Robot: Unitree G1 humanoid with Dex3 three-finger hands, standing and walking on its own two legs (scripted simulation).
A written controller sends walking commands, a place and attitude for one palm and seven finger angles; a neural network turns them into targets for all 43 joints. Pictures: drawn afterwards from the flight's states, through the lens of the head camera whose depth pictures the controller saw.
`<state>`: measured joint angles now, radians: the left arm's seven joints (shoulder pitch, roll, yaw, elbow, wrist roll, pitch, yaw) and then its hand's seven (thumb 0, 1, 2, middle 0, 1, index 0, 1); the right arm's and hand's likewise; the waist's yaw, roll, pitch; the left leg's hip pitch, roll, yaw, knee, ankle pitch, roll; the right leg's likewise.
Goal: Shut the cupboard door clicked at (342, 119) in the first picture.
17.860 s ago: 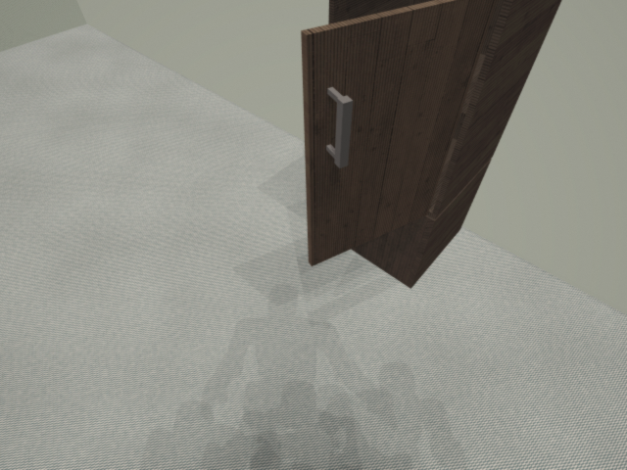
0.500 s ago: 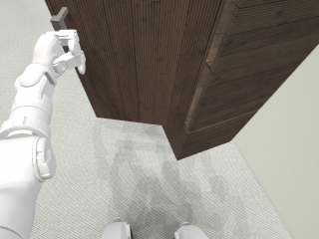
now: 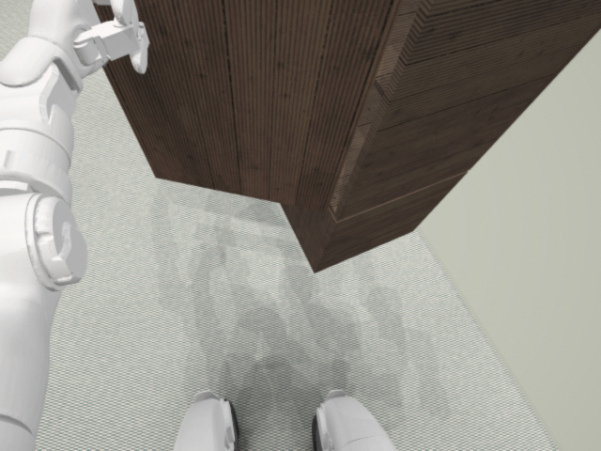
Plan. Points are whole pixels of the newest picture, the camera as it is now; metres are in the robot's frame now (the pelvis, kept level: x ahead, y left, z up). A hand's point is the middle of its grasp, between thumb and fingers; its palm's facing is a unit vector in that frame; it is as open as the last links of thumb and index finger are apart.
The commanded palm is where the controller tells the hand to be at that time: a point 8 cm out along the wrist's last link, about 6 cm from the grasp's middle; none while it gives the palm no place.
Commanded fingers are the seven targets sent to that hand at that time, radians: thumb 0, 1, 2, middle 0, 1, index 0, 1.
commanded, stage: push the door shut along its arc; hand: left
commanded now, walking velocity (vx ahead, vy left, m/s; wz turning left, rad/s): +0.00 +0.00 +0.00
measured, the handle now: (84, 0) +0.64 +0.17 +0.15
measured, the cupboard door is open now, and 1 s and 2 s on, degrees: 55 45 45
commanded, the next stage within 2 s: pull the fist back off the door in 0.60 s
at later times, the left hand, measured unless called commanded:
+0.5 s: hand (167, 5) +0.60 +0.08 +0.16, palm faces -0.40 -0.91 -0.02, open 3.0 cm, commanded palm +0.65 +0.10 +0.15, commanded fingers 0.00 0.90 0.90 -1.30 -1.50 -1.30 -1.50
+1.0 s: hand out of the picture +0.63 +0.05 +0.16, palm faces -0.01 -1.00 -0.04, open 2.9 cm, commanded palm +0.61 +0.08 +0.15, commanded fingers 0.00 0.90 0.90 -1.30 -1.50 -1.30 -1.50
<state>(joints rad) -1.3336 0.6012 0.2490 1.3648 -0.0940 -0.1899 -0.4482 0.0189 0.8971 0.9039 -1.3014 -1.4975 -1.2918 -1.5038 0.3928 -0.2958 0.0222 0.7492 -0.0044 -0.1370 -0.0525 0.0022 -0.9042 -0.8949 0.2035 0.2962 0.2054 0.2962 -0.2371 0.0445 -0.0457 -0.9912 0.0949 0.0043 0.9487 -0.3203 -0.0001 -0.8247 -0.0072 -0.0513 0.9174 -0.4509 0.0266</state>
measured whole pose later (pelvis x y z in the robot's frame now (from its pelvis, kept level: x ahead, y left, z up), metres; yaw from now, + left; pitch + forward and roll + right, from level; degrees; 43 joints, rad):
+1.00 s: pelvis +0.00 +0.00 -0.02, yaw -1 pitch +27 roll -5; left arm -1.56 0.53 0.32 1.43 0.14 -0.15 0.08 -0.01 0.83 0.93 -1.30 -1.50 -1.30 -1.50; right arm 0.48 -0.24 0.03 0.67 -0.09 -0.06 0.08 0.00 -0.91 -0.90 0.20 0.30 0.20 0.30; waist -0.33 0.09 -0.08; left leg -1.18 0.10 -0.02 1.07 -0.36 0.00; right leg -1.00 0.00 -0.06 1.02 -0.49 0.03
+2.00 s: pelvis +0.04 -0.02 +0.03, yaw -1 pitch +10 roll +0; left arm -0.66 0.26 0.27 0.83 -0.15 -0.24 -0.14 0.02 0.90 0.90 -1.30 -1.50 -1.30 -1.50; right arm 0.39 -0.26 -0.02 0.65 0.04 0.02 0.00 0.00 -0.91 -0.90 0.20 0.30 0.20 0.30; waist -0.09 0.07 -0.10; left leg -0.59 0.09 0.06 0.73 -0.31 -0.03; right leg -0.47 -0.01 0.00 0.74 -0.45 0.00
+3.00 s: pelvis +0.05 -0.02 +0.06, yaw +1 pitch -3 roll +0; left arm 0.49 0.33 0.37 -0.33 -0.08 -0.10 0.10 0.02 0.89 0.90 -0.32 -0.42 -0.32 -0.43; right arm 0.20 -0.24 0.00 0.64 0.02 -0.06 -0.08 0.01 -0.90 -0.90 0.20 0.30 0.20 0.30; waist 0.07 0.08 0.01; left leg -0.16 0.04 0.05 0.42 -0.19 -0.02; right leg -0.01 -0.04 -0.03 0.39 -0.31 0.02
